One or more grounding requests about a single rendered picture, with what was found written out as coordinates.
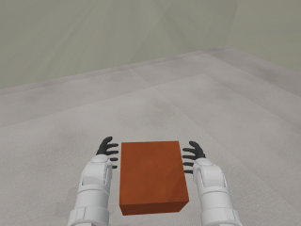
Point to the right robot forearm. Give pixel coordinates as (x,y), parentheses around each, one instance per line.
(214,195)

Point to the robot right hand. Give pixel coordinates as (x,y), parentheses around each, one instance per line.
(198,153)

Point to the carton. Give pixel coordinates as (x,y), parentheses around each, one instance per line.
(152,179)

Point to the robot left hand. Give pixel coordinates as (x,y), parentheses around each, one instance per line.
(103,150)

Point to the left robot forearm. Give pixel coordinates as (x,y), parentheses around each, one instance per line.
(93,193)

